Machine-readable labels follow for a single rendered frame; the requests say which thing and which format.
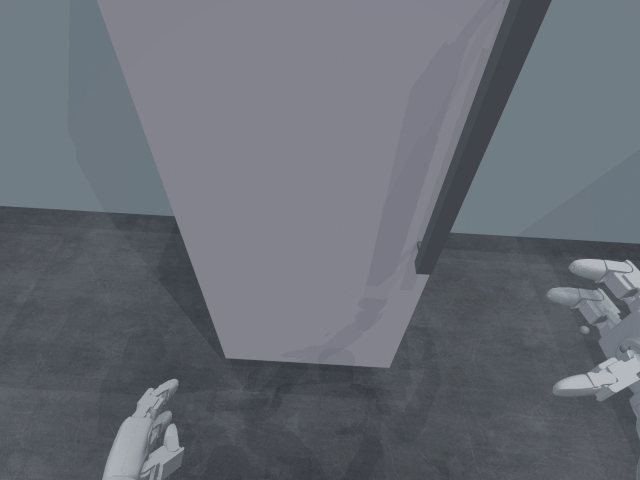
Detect left robot hand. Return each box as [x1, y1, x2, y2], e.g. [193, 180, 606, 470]
[102, 379, 184, 480]

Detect fridge door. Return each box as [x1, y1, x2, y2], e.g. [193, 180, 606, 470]
[97, 0, 510, 368]

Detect right robot hand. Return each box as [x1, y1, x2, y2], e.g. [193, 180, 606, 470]
[546, 259, 640, 402]

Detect handle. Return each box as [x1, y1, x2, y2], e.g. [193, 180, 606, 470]
[415, 0, 552, 275]

